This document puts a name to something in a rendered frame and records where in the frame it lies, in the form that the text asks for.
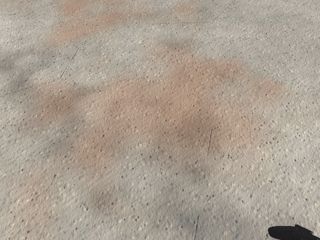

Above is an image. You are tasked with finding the robot right hand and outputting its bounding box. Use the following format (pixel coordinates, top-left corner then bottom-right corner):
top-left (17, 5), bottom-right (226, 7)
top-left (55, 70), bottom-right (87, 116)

top-left (268, 224), bottom-right (320, 240)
